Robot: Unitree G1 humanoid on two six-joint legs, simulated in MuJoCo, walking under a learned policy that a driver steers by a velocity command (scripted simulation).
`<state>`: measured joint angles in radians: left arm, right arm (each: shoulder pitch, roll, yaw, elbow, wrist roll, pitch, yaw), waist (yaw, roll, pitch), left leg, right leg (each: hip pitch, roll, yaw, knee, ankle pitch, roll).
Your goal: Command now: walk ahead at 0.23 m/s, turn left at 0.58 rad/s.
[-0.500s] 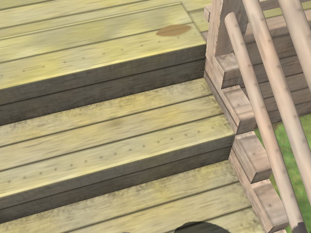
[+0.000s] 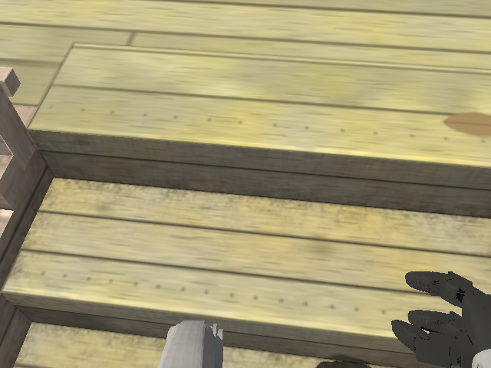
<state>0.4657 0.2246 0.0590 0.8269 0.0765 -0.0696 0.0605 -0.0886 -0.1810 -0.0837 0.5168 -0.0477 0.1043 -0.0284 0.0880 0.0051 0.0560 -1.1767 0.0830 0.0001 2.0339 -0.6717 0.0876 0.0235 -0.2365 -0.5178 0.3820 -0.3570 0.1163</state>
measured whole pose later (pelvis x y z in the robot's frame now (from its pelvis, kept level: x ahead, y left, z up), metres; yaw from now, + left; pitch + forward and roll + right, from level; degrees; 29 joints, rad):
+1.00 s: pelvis +0.47 +0.15 +0.31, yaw -5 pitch +3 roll +0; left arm 0.28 0.23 0.09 0.83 0.01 -0.02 0.01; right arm 0.04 -0.11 0.01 0.53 -0.06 -0.05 -0.07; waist 0.00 0.00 0.01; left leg -1.04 0.03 -0.11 1.89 -0.19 0.03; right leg -0.49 0.18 -0.01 0.73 -0.28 -0.15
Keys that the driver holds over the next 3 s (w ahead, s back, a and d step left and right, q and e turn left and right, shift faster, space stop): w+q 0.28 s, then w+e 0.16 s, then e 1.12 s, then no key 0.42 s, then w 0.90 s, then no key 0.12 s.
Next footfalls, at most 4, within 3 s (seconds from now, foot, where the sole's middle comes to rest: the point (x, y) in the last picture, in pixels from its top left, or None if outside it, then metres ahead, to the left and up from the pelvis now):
0.12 left None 0.28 0.19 -0.60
0.74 right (233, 259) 0.55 0.12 -0.43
1.52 left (121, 129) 0.76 0.37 -0.26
2.02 right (196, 232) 0.62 0.21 -0.43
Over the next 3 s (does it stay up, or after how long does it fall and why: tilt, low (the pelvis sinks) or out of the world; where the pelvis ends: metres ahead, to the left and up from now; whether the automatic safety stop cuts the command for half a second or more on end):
stays up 1.09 0.09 0.50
